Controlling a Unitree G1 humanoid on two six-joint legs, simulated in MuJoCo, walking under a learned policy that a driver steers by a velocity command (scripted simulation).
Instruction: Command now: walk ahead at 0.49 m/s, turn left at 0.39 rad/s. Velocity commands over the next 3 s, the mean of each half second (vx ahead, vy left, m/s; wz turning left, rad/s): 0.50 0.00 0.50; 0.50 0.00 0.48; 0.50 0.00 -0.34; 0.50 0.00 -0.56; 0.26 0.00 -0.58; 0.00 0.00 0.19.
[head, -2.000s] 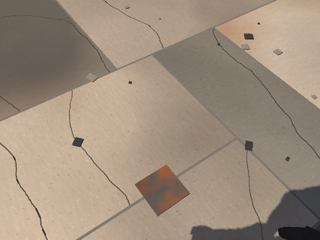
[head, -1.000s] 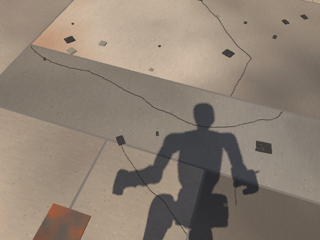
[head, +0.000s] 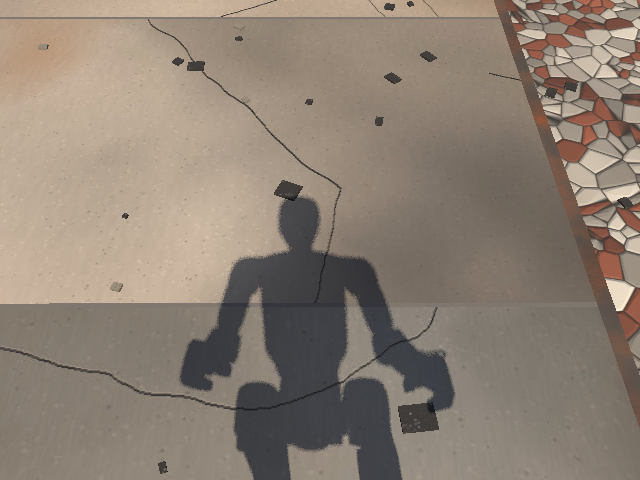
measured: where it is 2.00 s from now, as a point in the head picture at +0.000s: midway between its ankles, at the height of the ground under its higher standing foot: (198, 245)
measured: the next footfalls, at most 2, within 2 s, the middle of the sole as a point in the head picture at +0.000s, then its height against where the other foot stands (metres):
right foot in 0.28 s outside the picture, level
left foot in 0.78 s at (231, 446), level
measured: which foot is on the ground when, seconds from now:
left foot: down 0.00-0.28, up 0.30-0.76, down 0.78-1.00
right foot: up 0.00-0.26, down 0.28-0.78, up 0.80-1.00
